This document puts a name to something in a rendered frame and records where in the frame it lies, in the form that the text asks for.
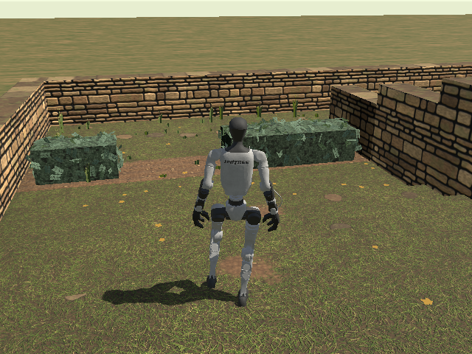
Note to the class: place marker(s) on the right robot hand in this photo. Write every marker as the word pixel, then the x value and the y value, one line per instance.
pixel 275 220

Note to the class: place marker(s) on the robot right upper arm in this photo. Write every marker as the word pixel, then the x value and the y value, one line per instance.
pixel 263 169

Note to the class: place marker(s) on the robot left forearm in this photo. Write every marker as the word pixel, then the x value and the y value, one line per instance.
pixel 201 198

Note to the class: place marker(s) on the robot right shin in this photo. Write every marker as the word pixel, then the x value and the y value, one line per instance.
pixel 246 273

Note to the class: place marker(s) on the robot right forearm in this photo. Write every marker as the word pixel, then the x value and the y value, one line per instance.
pixel 270 200

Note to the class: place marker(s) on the robot left upper arm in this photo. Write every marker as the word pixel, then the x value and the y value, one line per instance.
pixel 210 166

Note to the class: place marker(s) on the humanoid robot head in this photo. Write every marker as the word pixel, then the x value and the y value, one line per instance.
pixel 237 127

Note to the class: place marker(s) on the left robot hand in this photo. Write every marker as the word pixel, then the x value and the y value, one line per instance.
pixel 196 216

